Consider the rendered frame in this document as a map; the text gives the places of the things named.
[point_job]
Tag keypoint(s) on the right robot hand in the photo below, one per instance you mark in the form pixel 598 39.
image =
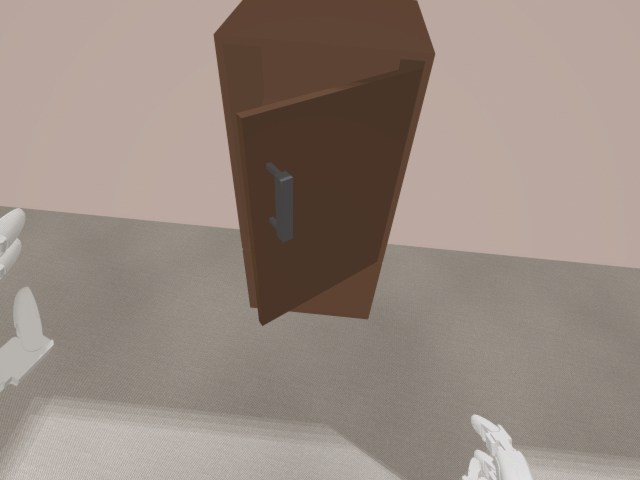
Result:
pixel 509 464

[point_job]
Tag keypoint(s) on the handle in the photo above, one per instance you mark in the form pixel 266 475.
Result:
pixel 284 203

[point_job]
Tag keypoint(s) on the left robot hand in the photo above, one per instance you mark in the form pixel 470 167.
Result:
pixel 19 356

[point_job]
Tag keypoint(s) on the cupboard door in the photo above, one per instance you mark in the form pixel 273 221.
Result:
pixel 343 147

